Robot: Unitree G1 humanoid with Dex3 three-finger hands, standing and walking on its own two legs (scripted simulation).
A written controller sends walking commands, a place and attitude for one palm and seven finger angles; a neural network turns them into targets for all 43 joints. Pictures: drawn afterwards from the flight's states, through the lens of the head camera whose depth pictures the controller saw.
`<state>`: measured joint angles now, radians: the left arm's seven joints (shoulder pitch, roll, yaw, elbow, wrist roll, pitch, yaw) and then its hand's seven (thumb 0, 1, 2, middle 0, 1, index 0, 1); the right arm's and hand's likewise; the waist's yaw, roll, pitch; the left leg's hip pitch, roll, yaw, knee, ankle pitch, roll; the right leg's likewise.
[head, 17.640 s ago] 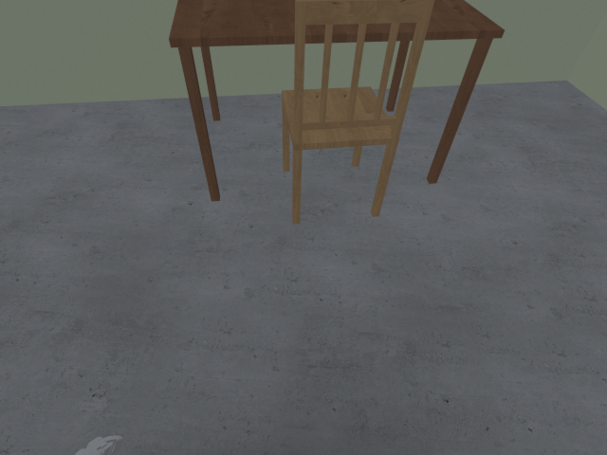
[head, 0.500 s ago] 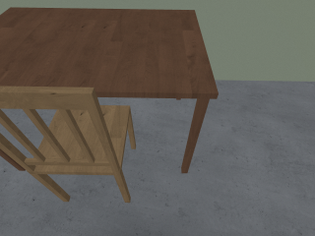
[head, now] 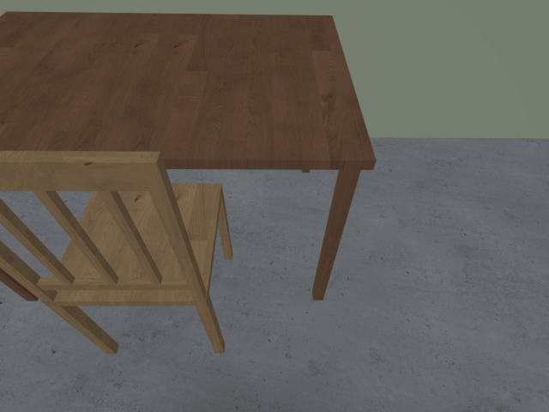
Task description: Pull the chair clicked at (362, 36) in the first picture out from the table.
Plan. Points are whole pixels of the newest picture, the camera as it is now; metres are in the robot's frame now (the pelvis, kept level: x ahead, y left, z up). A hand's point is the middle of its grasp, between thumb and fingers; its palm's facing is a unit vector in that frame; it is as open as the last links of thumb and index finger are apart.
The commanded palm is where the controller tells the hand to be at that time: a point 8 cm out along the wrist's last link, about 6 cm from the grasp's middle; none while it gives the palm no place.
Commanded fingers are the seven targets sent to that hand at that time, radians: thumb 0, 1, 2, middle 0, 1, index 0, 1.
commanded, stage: come to a stop and stand still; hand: left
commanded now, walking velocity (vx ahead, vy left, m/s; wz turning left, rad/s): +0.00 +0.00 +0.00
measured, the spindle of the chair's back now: (83, 242) +0.42 +0.40 -0.08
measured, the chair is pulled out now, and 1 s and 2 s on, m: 0.00 0.00 0.00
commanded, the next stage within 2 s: look again from close up in 0.48 s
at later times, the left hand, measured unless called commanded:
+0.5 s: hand out of the picture -0.04 +0.21 -0.17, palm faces +0.01 -0.98 -0.21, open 7.4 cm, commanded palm none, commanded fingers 0.00 0.90 0.90 -0.20 -0.30 -0.20 -0.30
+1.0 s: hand out of the picture +0.01 +0.20 -0.17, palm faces -0.01 -0.98 -0.22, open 7.4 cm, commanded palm none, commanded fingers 0.00 0.90 0.90 -0.20 -0.30 -0.20 -0.30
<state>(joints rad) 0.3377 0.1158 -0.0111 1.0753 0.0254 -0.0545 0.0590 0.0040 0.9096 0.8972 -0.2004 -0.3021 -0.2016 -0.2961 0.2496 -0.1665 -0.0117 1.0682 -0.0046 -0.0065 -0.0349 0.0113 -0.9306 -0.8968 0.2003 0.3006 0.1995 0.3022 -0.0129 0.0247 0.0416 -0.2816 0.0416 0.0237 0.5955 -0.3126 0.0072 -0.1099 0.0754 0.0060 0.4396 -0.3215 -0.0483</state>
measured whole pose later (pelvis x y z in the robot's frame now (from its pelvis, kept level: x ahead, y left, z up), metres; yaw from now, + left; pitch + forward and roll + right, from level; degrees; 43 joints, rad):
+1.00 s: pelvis -0.01 +0.01 +0.00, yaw +0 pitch +0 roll +1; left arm 0.26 0.21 -0.02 1.08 0.02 -0.03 0.03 0.01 0.91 0.90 -0.20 -0.30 -0.20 -0.30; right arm 0.19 -0.20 0.01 1.10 -0.01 -0.03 -0.02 0.00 -0.91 -0.90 0.20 0.30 0.20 0.30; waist 0.00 -0.02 0.02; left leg -0.24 -0.02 0.04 0.45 -0.21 0.02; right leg -0.13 0.02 0.02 0.46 -0.32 -0.03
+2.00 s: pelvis -0.05 -0.02 -0.07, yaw +2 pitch +12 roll +1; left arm 0.35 0.20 0.20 0.33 -0.30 -0.54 -0.45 0.01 0.66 0.79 -0.18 -0.26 -0.18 -0.26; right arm 0.14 -0.27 -0.05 0.58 0.02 -0.25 -0.02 0.01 -0.91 -0.90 0.20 0.30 0.20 0.30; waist 0.00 -0.04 -0.16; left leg -0.84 0.00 0.01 1.03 -0.39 -0.01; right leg -0.74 0.03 -0.04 1.09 -0.56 -0.06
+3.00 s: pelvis -0.06 +0.02 -0.09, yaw +3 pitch +14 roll -4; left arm 0.34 0.27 0.14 0.01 -0.24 -0.34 -0.24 -0.01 -0.45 0.32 -0.06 -0.09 -0.07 -0.08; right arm 0.20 -0.23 0.05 0.51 0.02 -0.20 -0.06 0.01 -0.90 -0.90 0.20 0.30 0.20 0.30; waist 0.00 0.04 -0.15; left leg -0.97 0.00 -0.04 1.15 -0.42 0.04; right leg -0.80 0.04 -0.09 1.11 -0.55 -0.02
